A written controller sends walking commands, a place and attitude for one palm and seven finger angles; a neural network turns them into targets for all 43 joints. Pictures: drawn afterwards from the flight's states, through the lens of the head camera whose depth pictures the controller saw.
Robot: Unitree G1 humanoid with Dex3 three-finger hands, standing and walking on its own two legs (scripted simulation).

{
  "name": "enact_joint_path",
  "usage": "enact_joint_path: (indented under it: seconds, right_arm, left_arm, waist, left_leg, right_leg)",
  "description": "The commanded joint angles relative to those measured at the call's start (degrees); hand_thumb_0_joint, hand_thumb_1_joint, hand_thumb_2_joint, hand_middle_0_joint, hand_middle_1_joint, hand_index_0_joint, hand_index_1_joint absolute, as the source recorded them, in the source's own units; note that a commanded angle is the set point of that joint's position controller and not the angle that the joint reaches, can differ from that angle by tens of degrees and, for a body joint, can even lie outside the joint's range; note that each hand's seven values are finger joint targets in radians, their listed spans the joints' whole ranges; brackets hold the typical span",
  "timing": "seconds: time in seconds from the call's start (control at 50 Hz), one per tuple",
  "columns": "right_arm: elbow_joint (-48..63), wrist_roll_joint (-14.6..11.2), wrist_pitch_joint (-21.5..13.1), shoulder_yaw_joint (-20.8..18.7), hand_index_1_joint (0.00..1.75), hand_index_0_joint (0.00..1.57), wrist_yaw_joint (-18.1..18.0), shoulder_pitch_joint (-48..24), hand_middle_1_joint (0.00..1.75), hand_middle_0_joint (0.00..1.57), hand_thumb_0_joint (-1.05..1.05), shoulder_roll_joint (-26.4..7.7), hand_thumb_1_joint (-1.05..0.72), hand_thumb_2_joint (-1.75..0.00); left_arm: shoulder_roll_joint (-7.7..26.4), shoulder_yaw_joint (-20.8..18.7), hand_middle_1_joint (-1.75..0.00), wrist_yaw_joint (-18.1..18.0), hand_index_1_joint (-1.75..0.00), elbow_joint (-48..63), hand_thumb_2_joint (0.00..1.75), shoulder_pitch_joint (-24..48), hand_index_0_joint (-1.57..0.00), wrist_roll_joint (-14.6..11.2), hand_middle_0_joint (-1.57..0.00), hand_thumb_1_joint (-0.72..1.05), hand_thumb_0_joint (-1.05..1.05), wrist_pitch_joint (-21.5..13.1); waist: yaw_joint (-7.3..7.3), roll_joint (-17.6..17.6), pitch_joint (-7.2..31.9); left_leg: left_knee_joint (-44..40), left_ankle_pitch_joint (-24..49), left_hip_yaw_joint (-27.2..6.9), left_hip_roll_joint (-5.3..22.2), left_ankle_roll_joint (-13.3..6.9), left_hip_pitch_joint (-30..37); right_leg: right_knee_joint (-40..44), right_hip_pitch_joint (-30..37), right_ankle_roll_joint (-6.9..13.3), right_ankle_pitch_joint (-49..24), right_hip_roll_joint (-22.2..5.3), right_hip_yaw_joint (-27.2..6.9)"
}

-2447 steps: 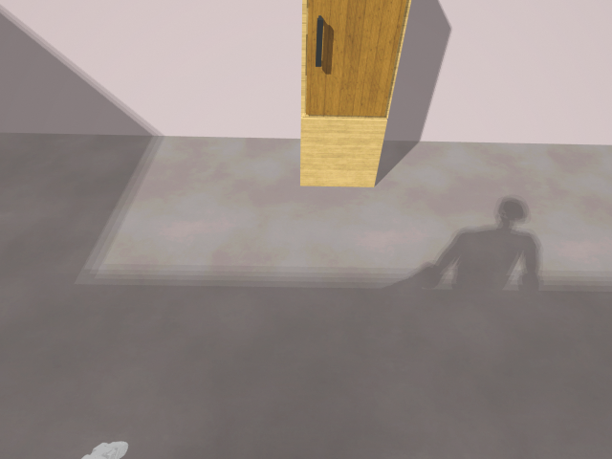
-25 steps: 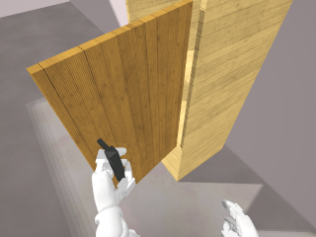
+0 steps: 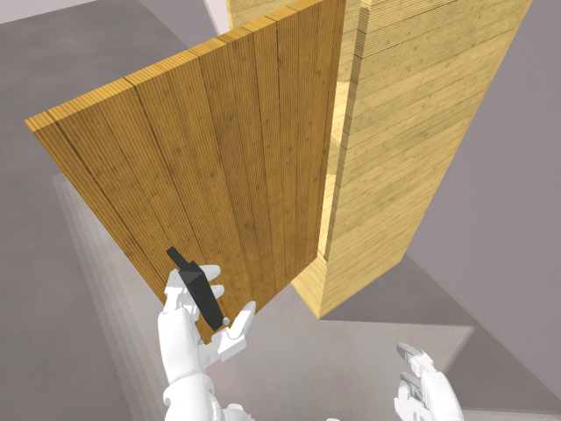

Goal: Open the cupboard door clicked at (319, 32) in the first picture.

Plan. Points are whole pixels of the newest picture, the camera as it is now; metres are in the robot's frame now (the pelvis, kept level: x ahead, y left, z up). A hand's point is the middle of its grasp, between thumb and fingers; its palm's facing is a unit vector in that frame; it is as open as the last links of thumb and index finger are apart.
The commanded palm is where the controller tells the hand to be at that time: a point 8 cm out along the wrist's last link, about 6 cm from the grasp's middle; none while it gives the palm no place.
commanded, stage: open thumb and fingers to let go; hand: left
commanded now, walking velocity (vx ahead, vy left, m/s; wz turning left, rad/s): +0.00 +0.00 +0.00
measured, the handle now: (196, 290) +0.29 +0.13 +0.04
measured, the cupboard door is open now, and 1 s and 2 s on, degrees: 100 100 100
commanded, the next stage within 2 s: slide the hand sideways off the handle in 0.48 s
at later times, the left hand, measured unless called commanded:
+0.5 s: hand (222, 328) +0.24 +0.09 +0.04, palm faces +0.28 -0.96 -0.04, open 15.3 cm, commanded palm +0.19 +0.11 +0.04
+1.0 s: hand (211, 356) +0.20 +0.09 +0.05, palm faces -0.04 -1.00 +0.05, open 16.4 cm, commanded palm +0.17 +0.14 +0.04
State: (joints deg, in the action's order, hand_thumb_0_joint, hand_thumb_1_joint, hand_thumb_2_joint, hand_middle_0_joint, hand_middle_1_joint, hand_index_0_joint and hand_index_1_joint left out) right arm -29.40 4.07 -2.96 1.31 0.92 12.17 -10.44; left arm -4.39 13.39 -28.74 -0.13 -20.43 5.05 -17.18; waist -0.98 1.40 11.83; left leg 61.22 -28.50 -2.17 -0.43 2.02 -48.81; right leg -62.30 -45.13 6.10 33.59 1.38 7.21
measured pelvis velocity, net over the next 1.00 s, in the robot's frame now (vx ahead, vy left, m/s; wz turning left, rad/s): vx -0.02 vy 0.05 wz -0.04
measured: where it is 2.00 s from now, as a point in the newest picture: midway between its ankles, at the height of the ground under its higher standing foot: outside the picture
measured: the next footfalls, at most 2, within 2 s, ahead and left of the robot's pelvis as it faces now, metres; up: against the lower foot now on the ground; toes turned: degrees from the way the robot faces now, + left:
none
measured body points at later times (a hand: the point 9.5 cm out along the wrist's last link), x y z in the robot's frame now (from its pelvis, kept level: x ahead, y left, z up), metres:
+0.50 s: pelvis -0.02 +0.02 -0.01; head +0.01 +0.02 +0.44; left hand +0.22 +0.14 +0.04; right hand +0.16 -0.19 -0.09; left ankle +0.01 +0.14 -0.66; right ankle -0.03 -0.05 -0.66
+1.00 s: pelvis -0.02 +0.05 -0.01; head +0.03 +0.04 +0.43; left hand +0.20 +0.15 +0.05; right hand +0.14 -0.18 -0.09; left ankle +0.01 +0.14 -0.66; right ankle -0.03 -0.05 -0.66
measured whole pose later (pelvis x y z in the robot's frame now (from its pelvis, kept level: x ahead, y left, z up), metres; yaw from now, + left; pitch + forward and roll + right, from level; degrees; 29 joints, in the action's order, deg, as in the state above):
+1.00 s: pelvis -0.02 +0.05 -0.01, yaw -2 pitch +15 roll -1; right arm -23.4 1.3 -2.5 1.0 2.0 16.1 -12.3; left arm 0.4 17.1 -10.9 7.0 -24.3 2.0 -21.0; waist -0.8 2.0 10.2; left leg 67.1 -29.5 0.6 -0.8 -1.9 -53.1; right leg -66.6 -49.2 2.7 32.8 0.7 4.7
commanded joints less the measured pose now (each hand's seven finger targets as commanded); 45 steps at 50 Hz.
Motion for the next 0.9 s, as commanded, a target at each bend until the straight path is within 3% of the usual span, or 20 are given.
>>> enact_joint_path:
  seconds: [0.0, 0.04, 0.08, 0.28, 0.36, 0.44, 0.52, 0.54, 0.56, 0.58, 0.6, 0.62, 0.66, 0.68, 0.72, 0.78, 0.82, 0.88]
  right_arm:
    - [8.66, -0.18, -3.05, -2.13, 0.3, 0.2, -0.54, -3.69, 0.3, 0.2, 0.0, -4.96, -0.9, -0.9]
    - [8.84, -0.16, -3.21, -2.1, 0.3, 0.2, -0.52, -3.94, 0.3, 0.2, 0.0, -4.96, -0.9, -0.9]
    - [8.7, -0.18, -3.19, -2.07, 0.3, 0.2, -0.48, -4.05, 0.3, 0.2, 0.0, -4.93, -0.9, -0.9]
    - [8.93, -0.48, -3.32, -1.85, 0.3, 0.2, -0.3, -5.63, 0.3, 0.2, 0.0, -5.17, -0.9, -0.9]
    - [8.64, -0.5, -3.65, -1.71, 0.3, 0.2, -0.09, -6.56, 0.3, 0.2, 0.0, -5.26, -0.9, -0.9]
    - [8.83, -0.62, -3.87, -1.85, 0.3, 0.2, 0.22, -6.94, 0.3, 0.2, 0.0, -5.21, -0.9, -0.9]
    - [8.4, -0.73, -3.83, -1.56, 0.3, 0.2, 0.52, -7.92, 0.3, 0.2, 0.0, -4.98, -0.9, -0.9]
    - [8.34, -0.72, -3.87, -1.62, 0.3, 0.2, 0.41, -7.87, 0.3, 0.2, 0.0, -4.99, -0.9, -0.9]
    - [8.23, -0.67, -3.86, -1.55, 0.3, 0.2, 0.44, -8.35, 0.3, 0.2, 0.0, -4.95, -0.9, -0.9]
    - [7.75, -1.39, -3.85, -1.65, 0.3, 0.2, 1.06, -2.7, 0.3, 0.2, 0.0, -7.49, -0.9, -0.9]
    - [8.76, -1.65, -3.57, -2.51, 0.3, 0.2, 1.03, -2.99, 0.3, 0.2, 0.0, -6.78, -0.9, -0.9]
    - [9.29, -1.66, -3.4, -2.38, 0.3, 0.2, 0.9, -3.12, 0.3, 0.2, 0.0, -6.81, -0.9, -0.9]
    - [10.39, -2.08, -3.67, -2.4, 0.3, 0.2, 0.82, -2.76, 0.3, 0.2, 0.0, -6.6, -0.9, -0.9]
    - [11.11, -2.55, -3.83, -2.42, 0.3, 0.2, 0.62, -2.94, 0.3, 0.2, 0.0, -6.48, -0.9, -0.9]
    - [12.69, -3.2, -4.16, -2.19, 0.3, 0.2, 0.15, -2.99, 0.3, 0.2, 0.0, -6.46, -0.9, -0.9]
    - [14.67, -3.74, -4.34, -2.37, 0.3, 0.2, -0.06, -2.77, 0.3, 0.2, 0.0, -6.81, -0.9, -0.9]
    - [15.34, -3.73, -3.92, -2.52, 0.3, 0.2, -0.01, -2.2, 0.3, 0.2, 0.0, -7.14, -0.9, -0.9]
    - [16.04, -3.33, -3.28, -2.73, 0.3, 0.2, 0.37, -1.4, 0.3, 0.2, 0.0, -7.21, -0.9, -0.9]
  left_arm:
    - [-5.23, 1.47, -1.22, -1.1, -1.22, 12.23, 0.36, 3.52, -0.31, 0.98, -0.31, -0.36, 0.0, -4.3]
    - [-5.2, 1.32, -1.2, -1.41, -1.2, 11.52, 0.3, 2.94, -0.3, 1.29, -0.3, -0.5, 0.0, -4.12]
    - [-5.55, 1.71, -1.2, -1.6, -1.2, 11.93, 0.3, 4.13, -0.3, 1.21, -0.3, -0.5, 0.0, -4.09]
    - [-7.51, 4.3, -0.7, -2.92, -0.7, 12.01, 0.3, 7.71, -0.22, 1.72, -0.22, -0.5, 0.0, -2.9]
    - [-9.44, 5.92, -0.5, -3.87, -0.5, 10.62, 0.3, 12.19, -0.18, 2.23, -0.18, -0.5, 0.0, -2.12]
    - [-10.15, 6.49, -0.3, -4.43, -0.3, 10.58, 0.3, 12.14, -0.15, 2.49, -0.15, -0.5, 0.0, -1.42]
    - [-11.15, 6.78, -0.3, -5.33, -0.3, 9.72, 0.3, 16.38, -0.15, 2.13, -0.15, -0.5, 0.0, -0.29]
    - [-10.68, 5.92, -0.3, -5.43, -0.3, 8.89, 0.3, 16.04, -0.15, 2.03, -0.15, -0.5, 0.0, -0.03]
    - [-10.72, 5.88, -0.3, -5.42, -0.3, 8.57, 0.3, 16.3, -0.15, 1.89, -0.15, -0.5, 0.0, 0.12]
    - [-2.12, 17.13, -0.3, 5.9, -0.3, 12.23, 0.3, 17.06, -0.15, 6.87, -0.15, -0.5, 0.0, -3.52]
    - [0.97, 13.03, -0.3, 11.62, -0.3, 14.57, 0.3, 17.75, -0.15, 4.56, -0.15, -0.5, 0.0, -6.58]
    - [2.39, 12.61, -0.3, 15.11, -0.3, 15.16, 0.3, 17.5, -0.15, 3.5, -0.15, -0.5, 0.0, -8.25]
    - [3.98, 11.77, -0.3, 20.81, -0.3, 18.42, 0.3, 18.08, -0.15, 1.19, -0.15, -0.5, 0.0, -10.65]
    - [3.81, 10.95, -0.3, 22.98, -0.3, 17.56, 0.3, 15.87, -0.15, -0.69, -0.15, -0.5, 0.0, -11.06]
    - [1.75, 9.93, -0.3, 24.51, -0.3, 17.08, 0.3, 14.12, -0.15, -4.71, -0.15, -0.5, 0.0, -10.47]
    - [0.68, 7.83, -0.3, 23.6, -0.3, 18.46, 0.3, 8.51, -0.15, -7.88, -0.15, -0.5, 0.0, -8.59]
    - [1.66, 6.52, -0.3, 21.91, -0.3, 18.94, 0.3, 4.53, -0.15, -7.37, -0.15, -0.5, 0.0, -7.54]
    - [3.86, 5.55, -0.3, 19.51, -0.3, 19.65, 0.3, 0.16, -0.15, -4.23, -0.15, -0.5, 0.0, -7.44]
  waist:
    - [-0.38, -6.21, 11.33]
    - [0.02, -6.46, 11.4]
    - [-0.11, -6.06, 11.64]
    - [0.15, -3.17, 10.46]
    - [-0.6, -2.85, 9.07]
    - [0.32, -2.77, 10.88]
    - [-0.08, -1.59, 9.3]
    - [0.01, -3.8, 8.75]
    - [0.04, -3.14, 8.48]
    - [-6.48, -6.32, 4.21]
    - [-3.94, -4.12, 7.76]
    - [-3.14, -2.84, 10.08]
    - [-3.0, -0.94, 12.52]
    - [-2.98, -1.13, 11.74]
    - [-2.81, -3.24, 10.2]
    - [-1.04, -3.36, 10.17]
    - [-0.54, -5.01, 10.42]
    - [-0.1, -4.62, 10.1]
  left_leg:
    - [-1.91, 13.9, -0.55, -1.51, -2.57, 4.88]
    - [-1.98, 13.96, -0.63, -1.41, -2.61, 4.99]
    - [-2.07, 13.27, -0.58, -1.43, -2.64, 5.08]
    - [-3.47, 11.8, -0.76, -1.15, -3.01, 7.6]
    - [-3.64, 10.21, -1.14, -0.96, -3.21, 8.09]
    - [-4.19, 11.01, -1.38, -0.86, -3.11, 9.03]
    - [-4.51, 8.35, -1.44, -1.0, -3.12, 8.8]
    - [-4.52, 8.24, -1.67, -0.93, -3.1, 8.19]
    - [-4.28, 7.79, -1.36, -1.02, -3.1, 7.85]
    - [-2.56, 8.41, -1.35, -0.93, -4.09, 6.77]
    - [-1.95, 8.68, -1.06, -0.97, -4.1, 6.21]
    - [-1.67, 9.16, -1.07, -1.18, -4.18, 6.17]
    - [-0.7, 9.72, -0.92, -1.25, -4.2, 6.52]
    - [-0.5, 8.5, -0.73, -1.16, -4.18, 6.59]
    - [-0.72, 5.79, -0.74, -1.17, -4.18, 5.78]
    - [-2.45, 5.44, -0.71, -1.07, -3.97, 6.75]
    - [-3.1, 6.8, -0.89, -0.82, -3.94, 7.11]
    - [-2.7, 9.24, -0.9, -0.62, -3.85, 6.46]
  right_leg:
    - [11.18, 11.38, -7.16, -36.39, -4.46, -10.19]
    - [11.26, 10.96, -6.91, -34.95, -4.16, -9.86]
    - [11.25, 10.45, -6.9, -33.33, -4.12, -9.76]
    - [10.89, 5.78, -5.06, -22.12, -2.12, -6.31]
    - [10.99, 2.81, -4.57, -16.81, -1.47, -5.24]
    - [10.49, 3.42, -3.98, -15.97, -0.95, -4.57]
    - [11.0, 1.73, -3.92, -12.04, -0.89, -4.43]
    - [11.38, 2.14, -3.94, -11.66, -0.88, -4.45]
    - [11.57, 1.77, -4.12, -11.31, -1.05, -4.89]
    - [11.07, -0.87, -4.9, -16.0, -2.18, -7.56]
    - [10.32, 1.6, -4.6, -17.96, -2.65, -8.41]
    - [9.67, 3.86, -4.62, -20.27, -3.02, -9.42]
    - [8.63, 4.08, -4.55, -20.91, -3.25, -9.74]
    - [9.09, 3.29, -4.48, -18.68, -3.03, -9.68]
    - [10.85, 2.59, -4.68, -13.13, -2.74, -9.96]
    - [10.98, 2.9, -4.19, -9.86, -1.89, -8.14]
    - [9.94, 2.95, -4.14, -11.66, -1.44, -6.87]
    - [7.34, 1.8, -4.01, -14.92, -1.24, -5.99]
